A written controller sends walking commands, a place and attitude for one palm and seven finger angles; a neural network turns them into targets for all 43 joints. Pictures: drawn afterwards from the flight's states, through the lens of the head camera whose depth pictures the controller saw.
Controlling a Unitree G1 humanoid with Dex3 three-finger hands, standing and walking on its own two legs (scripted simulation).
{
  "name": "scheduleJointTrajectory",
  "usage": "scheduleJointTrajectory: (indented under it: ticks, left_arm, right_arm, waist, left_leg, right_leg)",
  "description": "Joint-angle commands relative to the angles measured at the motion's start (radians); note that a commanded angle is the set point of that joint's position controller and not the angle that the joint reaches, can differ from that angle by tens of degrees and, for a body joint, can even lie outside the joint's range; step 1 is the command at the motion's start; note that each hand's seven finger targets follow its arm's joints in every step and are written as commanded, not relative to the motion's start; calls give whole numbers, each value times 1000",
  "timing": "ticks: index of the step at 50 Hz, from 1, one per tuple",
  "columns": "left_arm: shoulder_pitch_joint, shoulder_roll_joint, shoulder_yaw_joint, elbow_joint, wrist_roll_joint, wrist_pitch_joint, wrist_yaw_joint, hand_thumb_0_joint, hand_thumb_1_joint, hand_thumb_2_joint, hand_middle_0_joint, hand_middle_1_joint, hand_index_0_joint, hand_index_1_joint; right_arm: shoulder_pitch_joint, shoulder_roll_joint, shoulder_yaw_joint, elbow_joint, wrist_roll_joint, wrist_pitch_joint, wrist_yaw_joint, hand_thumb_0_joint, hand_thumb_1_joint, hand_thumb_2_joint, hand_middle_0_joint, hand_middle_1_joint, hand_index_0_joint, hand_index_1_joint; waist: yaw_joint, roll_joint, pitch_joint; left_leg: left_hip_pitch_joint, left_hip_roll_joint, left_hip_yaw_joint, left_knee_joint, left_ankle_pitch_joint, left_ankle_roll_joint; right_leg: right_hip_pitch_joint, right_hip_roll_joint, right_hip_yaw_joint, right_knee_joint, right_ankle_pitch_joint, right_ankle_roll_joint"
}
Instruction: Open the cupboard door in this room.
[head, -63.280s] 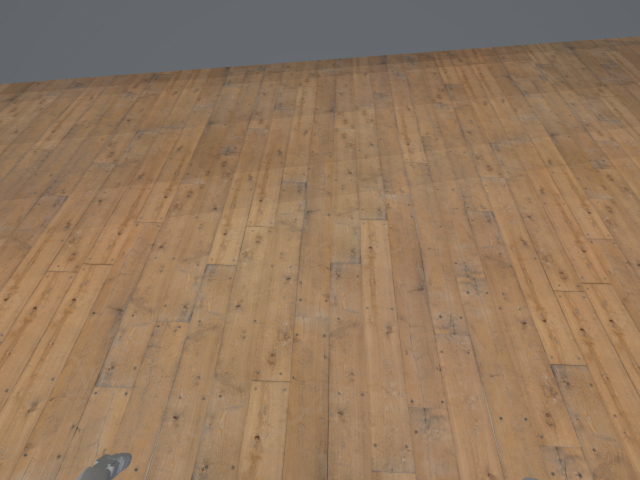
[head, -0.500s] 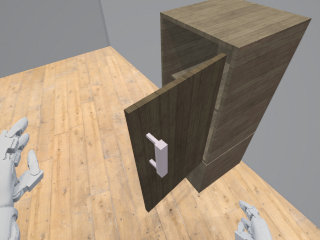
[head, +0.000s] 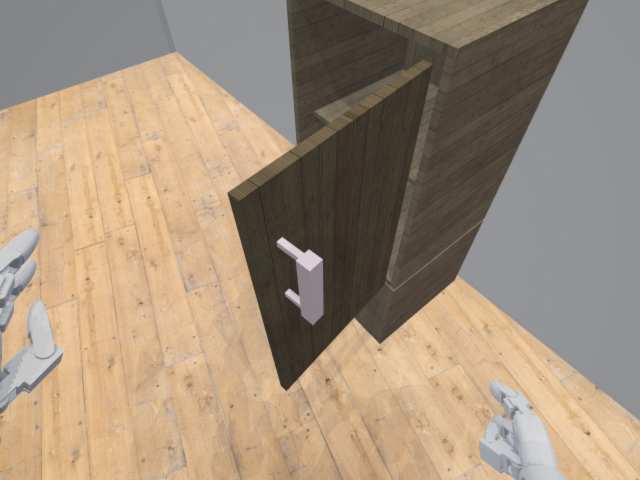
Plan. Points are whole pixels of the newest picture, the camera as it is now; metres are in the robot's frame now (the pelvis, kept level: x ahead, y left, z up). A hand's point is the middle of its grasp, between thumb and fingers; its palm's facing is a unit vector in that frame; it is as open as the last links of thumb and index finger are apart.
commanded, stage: step back with the hand held close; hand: left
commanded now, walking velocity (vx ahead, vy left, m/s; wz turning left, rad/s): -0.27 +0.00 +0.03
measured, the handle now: (299, 281) +0.36 +0.05 +0.03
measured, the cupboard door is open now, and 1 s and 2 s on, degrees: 99 99 99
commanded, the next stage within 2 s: stop stepping back and stand still in 0.84 s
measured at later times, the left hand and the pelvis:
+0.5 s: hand out of the picture +0.10 +0.28 +0.15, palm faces +0.52 -0.71 -0.47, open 7.4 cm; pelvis -0.09 +0.00 -0.03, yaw +5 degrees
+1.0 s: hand out of the picture +0.00 +0.24 +0.16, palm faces +0.50 -0.74 -0.46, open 7.4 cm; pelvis -0.19 -0.04 +0.00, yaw +3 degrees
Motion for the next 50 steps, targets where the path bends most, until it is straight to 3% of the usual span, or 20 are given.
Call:
scheduleJointTrajectory:
  ticks: [1, 6, 11, 16, 21, 27, 29, 31, 34, 37, 39, 40, 41, 42, 43, 44, 45, 46, 48, 50]
  left_arm:
    - [-1, 221, 201, -264, -3, -78, 51, 0, 900, 900, -200, -300, -200, -300]
    - [4, 196, 196, -249, 7, -89, 59, 0, 900, 900, -200, -300, -200, -300]
    - [-45, 172, 181, -234, 31, -110, 62, 0, 900, 900, -200, -300, -200, -300]
    - [-150, 177, 178, -260, 53, -134, 65, 0, 900, 900, -200, -300, -200, -300]
    - [-140, 206, 221, -277, 56, -160, 71, 0, 900, 900, -200, -300, -200, -300]
    - [-94, 199, 217, -285, 21, -172, 71, 0, 900, 900, -200, -300, -200, -300]
    - [-111, 194, 208, -266, 16, -170, 75, 0, 900, 900, -200, -300, -200, -300]
    - [-110, 193, 212, -246, 16, -174, 79, 0, 900, 900, -200, -300, -200, -300]
    - [-97, 183, 239, -270, 23, -176, 77, 0, 900, 900, -200, -300, -200, -300]
    - [-59, 218, 268, -323, 1, -183, 78, 0, 900, 900, -200, -300, -200, -300]
    - [38, 179, 244, -262, -10, -174, 71, 0, 900, 900, -200, -300, -200, -300]
    - [46, 181, 242, -275, -17, -171, 70, 0, 900, 900, -200, -300, -200, -300]
    - [3, 182, 233, -278, -16, -171, 66, 0, 900, 900, -200, -300, -200, -300]
    - [-58, 173, 199, -303, -17, -178, 62, 0, 900, 900, -200, -300, -200, -300]
    - [-114, 197, 187, -307, -5, -184, 57, 0, 900, 900, -200, -300, -200, -300]
    - [-190, 248, 180, -295, 10, -182, 67, 0, 900, 900, -200, -300, -200, -300]
    - [-211, 256, 173, -234, 19, -187, 81, 0, 900, 900, -200, -300, -200, -300]
    - [-261, 248, 152, -280, 28, -173, 85, 0, 900, 900, -200, -300, -200, -300]
    - [-141, 228, 171, -238, 30, -125, 78, 0, 900, 900, -200, -300, -200, -300]
    - [-73, 194, 153, -182, 25, -118, 85, 0, 900, 900, -200, -300, -200, -300]
  right_arm:
    - [-80, -99, -43, -179, 4, -41, -17, 0, -900, -900, 200, 300, 200, 300]
    - [-66, -112, -45, -182, 4, -52, -17, 0, -900, -900, 200, 300, 200, 300]
    - [-47, -125, -43, -185, 6, -79, -15, 0, -900, -900, 200, 300, 200, 300]
    - [-25, -131, -42, -181, 1, -109, -16, 0, -900, -900, 200, 300, 200, 300]
    - [-14, -121, -44, -176, -3, -137, -13, 0, -900, -900, 200, 300, 200, 300]
    - [5, -90, -38, -141, -5, -141, 1, 0, -900, -900, 200, 300, 200, 300]
    - [12, -97, -42, -127, -4, -136, 2, 0, -900, -900, 200, 300, 200, 300]
    - [-4, -108, -48, -125, -3, -138, -5, 0, -900, -900, 200, 300, 200, 300]
    - [-30, -112, -54, -135, -5, -148, -10, 0, -900, -900, 200, 300, 200, 300]
    - [-33, -90, -72, -117, -9, -183, -1, 0, -900, -900, 200, 300, 200, 300]
    - [-43, -92, -78, -114, 4, -199, 17, 0, -900, -900, 200, 300, 200, 300]
    - [-39, -84, -68, -114, -1, -199, 21, 0, -900, -900, 200, 300, 200, 300]
    - [-60, -83, -62, -111, -12, -202, 18, 0, -900, -900, 200, 300, 200, 300]
    - [-61, -72, -51, -85, -24, -201, 21, 0, -900, -900, 200, 300, 200, 300]
    - [-45, -57, -53, -67, -16, -196, 28, 0, -900, -900, 200, 300, 200, 300]
    - [-62, -43, -47, -63, -7, -187, 31, 0, -900, -900, 200, 300, 200, 300]
    - [-89, -50, -39, -41, -18, -183, 28, 0, -900, -900, 200, 300, 200, 300]
    - [-105, -40, -53, -46, 6, -186, 23, 0, -900, -900, 200, 300, 200, 300]
    - [-77, -21, -32, -67, -5, -163, 8, 0, -900, -900, 200, 300, 200, 300]
    - [-80, -11, -1, -66, -6, -134, 1, 0, -900, -900, 200, 300, 200, 300]
  waist:
    - [20, 16, -250]
    - [20, 71, -186]
    - [12, 76, -98]
    - [0, 57, -55]
    - [3, 71, -86]
    - [-11, -106, -103]
    - [-18, -87, -102]
    - [-19, -13, -98]
    - [8, 195, -174]
    - [14, 123, -238]
    - [18, 196, -201]
    - [14, 214, -166]
    - [10, 211, -92]
    - [6, 106, -58]
    - [0, -112, -63]
    - [13, -330, -66]
    - [13, -267, -78]
    - [20, -351, -192]
    - [3, -256, -222]
    - [-7, -132, -211]
  left_leg:
    - [-49, 46, -36, -47, 351, 5]
    - [-241, 78, -73, -111, 115, 36]
    - [-501, 104, -107, -163, -329, 77]
    - [-585, 104, -126, -128, -500, 89]
    - [-575, 90, -126, -84, -514, 86]
    - [-313, 8, -53, 109, -355, 22]
    - [-270, 14, -62, 106, -356, 21]
    - [-347, 68, -118, -7, -412, 47]
    - [-582, 291, -323, -254, -491, 139]
    - [-322, 325, -251, -170, -139, 149]
    - [-313, 312, -133, -207, -283, 101]
    - [-337, 297, -136, -205, -280, 93]
    - [-342, 286, -110, -145, -235, 81]
    - [-275, 230, -80, -38, -190, 40]
    - [-179, 106, 2, 182, -180, -26]
    - [-216, -1, 42, 495, -206, -72]
    - [-298, -33, -6, 655, -248, -79]
    - [-310, -57, -47, 701, -256, -64]
    - [-293, -31, -1, 639, -174, -64]
    - [-247, -38, 42, 500, -154, -50]
  right_leg:
    - [197, -30, 4, 61, 387, -22]
    - [239, 2, 3, 124, 226, -10]
    - [284, 12, 29, 202, 83, -8]
    - [220, 13, 65, 204, -111, -10]
    - [186, 17, 102, 221, -126, -23]
    - [-110, -75, 219, 13, -227, -68]
    - [-177, -69, 199, -6, -304, -59]
    - [-117, -22, 144, 97, -275, -34]
    - [152, 103, 3, 580, -152, 13]
    - [-4, 99, 37, 647, -337, -6]
    - [18, 86, -13, 549, -371, -26]
    - [33, 82, -17, 455, -381, -39]
    - [6, 49, 24, 300, -360, -47]
    - [-72, 8, 91, 81, -309, -67]
    - [-204, -115, 324, -130, -225, -109]
    - [-285, -328, 591, -262, -20, -155]
    - [-148, -312, 473, -181, 528, -89]
    - [-39, -283, 429, -97, 787, -18]
    - [99, -207, 225, 42, 870, -49]
    - [112, -195, 208, 39, 754, -128]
